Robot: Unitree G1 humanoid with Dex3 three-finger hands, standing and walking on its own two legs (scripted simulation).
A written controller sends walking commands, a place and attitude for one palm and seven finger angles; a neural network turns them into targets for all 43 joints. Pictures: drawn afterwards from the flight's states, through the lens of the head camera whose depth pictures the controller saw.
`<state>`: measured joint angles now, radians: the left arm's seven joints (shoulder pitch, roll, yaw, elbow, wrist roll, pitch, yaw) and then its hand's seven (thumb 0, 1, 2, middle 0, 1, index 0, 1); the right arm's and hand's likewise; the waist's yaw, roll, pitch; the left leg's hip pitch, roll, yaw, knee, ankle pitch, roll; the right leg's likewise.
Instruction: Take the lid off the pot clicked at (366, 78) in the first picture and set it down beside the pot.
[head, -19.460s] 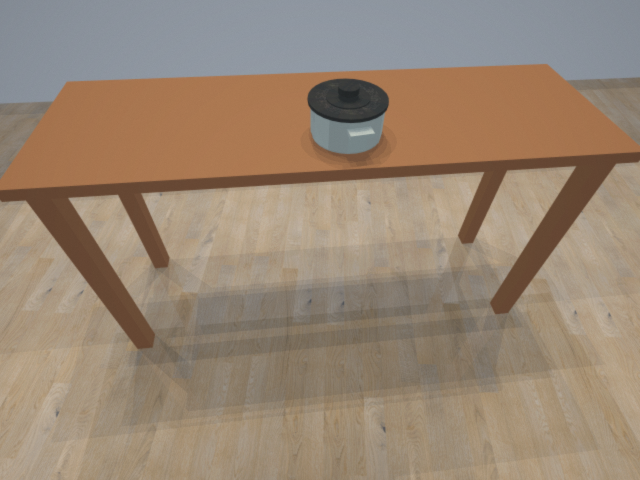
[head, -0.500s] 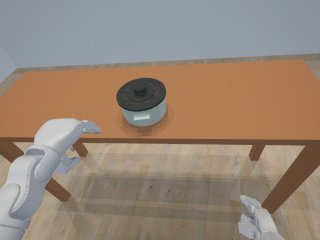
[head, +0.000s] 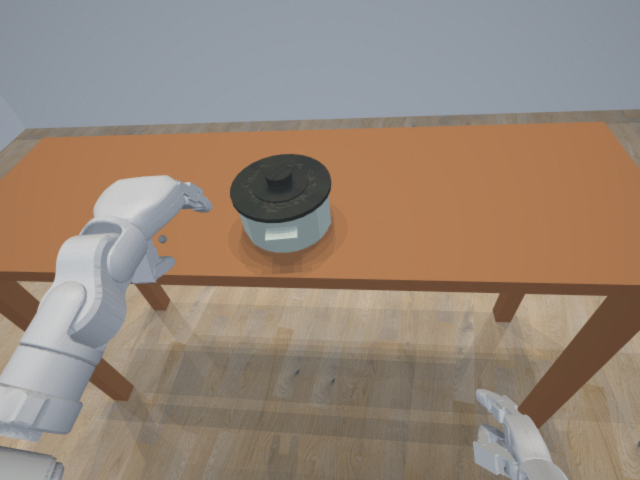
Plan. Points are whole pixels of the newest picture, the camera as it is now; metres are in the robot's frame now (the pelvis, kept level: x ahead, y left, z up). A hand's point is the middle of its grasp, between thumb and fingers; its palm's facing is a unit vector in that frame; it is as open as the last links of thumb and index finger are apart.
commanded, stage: move the open hand above the knob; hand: left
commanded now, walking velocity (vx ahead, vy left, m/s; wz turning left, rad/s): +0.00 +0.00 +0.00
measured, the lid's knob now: (278, 175) +0.56 +0.13 +0.08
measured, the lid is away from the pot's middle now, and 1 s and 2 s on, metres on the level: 0.00 0.00 0.00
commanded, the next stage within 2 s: none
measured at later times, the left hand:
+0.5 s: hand (226, 206) +0.42 +0.17 +0.14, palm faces -0.24 +0.00 -0.97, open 10.2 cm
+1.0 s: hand (244, 183) +0.47 +0.15 +0.13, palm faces -0.28 -0.02 -0.96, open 10.3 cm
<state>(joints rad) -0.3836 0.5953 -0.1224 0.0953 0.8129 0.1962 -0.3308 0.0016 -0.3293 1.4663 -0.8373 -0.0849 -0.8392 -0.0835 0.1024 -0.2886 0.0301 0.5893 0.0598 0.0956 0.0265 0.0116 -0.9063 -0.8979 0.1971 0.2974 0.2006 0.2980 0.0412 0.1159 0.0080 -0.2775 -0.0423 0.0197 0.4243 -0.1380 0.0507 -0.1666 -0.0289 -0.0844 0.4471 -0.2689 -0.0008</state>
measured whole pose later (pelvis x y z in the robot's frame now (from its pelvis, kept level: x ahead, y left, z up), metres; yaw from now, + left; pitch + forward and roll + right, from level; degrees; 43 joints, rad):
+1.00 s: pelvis +0.03 -0.01 +0.00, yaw +0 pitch +5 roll +0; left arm -0.82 0.52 -0.27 0.56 0.85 0.21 -0.38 0.00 -0.33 1.47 -0.83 -0.08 -0.84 -0.08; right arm 0.18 -0.30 0.00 0.63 0.08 0.16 0.02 0.01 -0.91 -0.90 0.20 0.30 0.20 0.30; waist -0.04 0.09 -0.02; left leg -0.36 -0.03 0.02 0.48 -0.20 0.04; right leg -0.25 -0.02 -0.08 0.48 -0.32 -0.01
